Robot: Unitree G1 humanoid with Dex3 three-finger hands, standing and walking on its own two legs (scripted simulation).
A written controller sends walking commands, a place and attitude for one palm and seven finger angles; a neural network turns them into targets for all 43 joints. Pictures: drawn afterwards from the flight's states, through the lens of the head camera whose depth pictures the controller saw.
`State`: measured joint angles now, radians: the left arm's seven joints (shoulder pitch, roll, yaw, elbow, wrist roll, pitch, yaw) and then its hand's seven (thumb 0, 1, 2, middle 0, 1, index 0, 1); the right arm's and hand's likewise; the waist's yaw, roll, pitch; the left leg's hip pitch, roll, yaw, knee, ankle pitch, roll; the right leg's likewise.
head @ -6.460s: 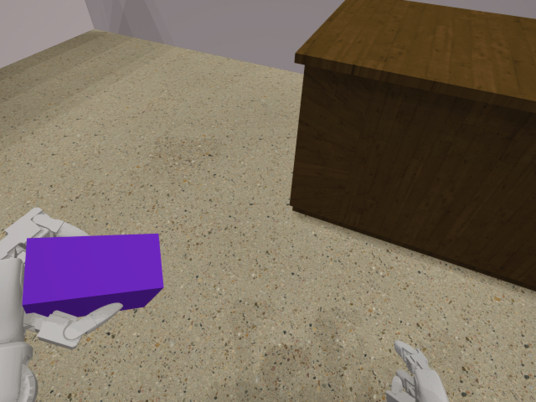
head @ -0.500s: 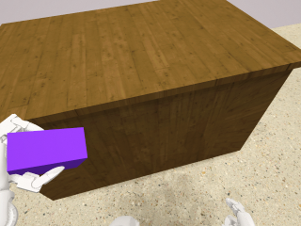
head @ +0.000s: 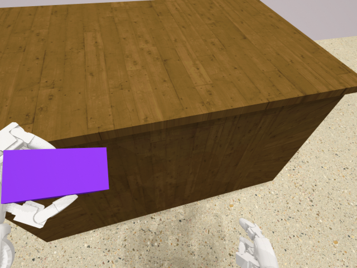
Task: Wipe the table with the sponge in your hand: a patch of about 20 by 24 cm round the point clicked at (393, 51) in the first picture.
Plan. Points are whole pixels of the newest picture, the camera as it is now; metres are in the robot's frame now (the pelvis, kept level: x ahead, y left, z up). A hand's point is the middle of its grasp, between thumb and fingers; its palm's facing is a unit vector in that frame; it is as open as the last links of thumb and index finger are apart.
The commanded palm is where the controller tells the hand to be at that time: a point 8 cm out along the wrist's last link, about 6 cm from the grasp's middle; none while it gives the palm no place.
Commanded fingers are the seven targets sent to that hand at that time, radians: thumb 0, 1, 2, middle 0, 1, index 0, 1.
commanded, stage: come to a stop and stand still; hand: left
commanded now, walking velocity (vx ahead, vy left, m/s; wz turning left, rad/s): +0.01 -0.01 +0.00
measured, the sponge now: (72, 174) +0.23 +0.19 +0.16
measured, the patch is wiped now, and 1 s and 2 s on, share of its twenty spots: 0.00 0.00 0.00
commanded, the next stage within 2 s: look again from close up in 1.10 s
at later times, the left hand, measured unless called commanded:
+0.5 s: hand (36, 226) +0.15 +0.21 +0.17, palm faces +0.41 -0.83 -0.37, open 10.1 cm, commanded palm +0.10 +0.25 +0.18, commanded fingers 0.00 0.10 1.30 -1.20 -1.60 -1.20 -1.60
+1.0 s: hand (24, 265) +0.10 +0.21 +0.16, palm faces +0.40 -0.83 -0.39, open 10.1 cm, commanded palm +0.05 +0.25 +0.18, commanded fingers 0.00 0.10 1.30 -1.20 -1.60 -1.20 -1.60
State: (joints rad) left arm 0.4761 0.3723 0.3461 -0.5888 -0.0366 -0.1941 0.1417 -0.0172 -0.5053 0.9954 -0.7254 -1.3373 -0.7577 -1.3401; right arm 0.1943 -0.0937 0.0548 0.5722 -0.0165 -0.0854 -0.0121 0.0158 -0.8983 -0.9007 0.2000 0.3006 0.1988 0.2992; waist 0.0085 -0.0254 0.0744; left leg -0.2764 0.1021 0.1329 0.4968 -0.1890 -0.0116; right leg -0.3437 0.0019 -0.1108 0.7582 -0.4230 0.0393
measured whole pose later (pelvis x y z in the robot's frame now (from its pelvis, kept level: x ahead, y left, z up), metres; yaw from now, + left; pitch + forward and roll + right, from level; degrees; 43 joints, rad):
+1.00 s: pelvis -0.10 -0.03 +0.00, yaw +1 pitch -2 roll +1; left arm 0.48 0.35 0.31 -0.48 -0.01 -0.17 0.16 -0.02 -0.51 1.00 -0.72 -1.34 -0.76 -1.34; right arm 0.23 -0.19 0.03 0.62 -0.03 -0.02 -0.06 0.02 -0.90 -0.90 0.20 0.30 0.20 0.30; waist 0.01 -0.02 0.04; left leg -0.21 0.01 0.03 0.49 -0.27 0.01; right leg -0.33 0.05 -0.12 0.41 -0.15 -0.06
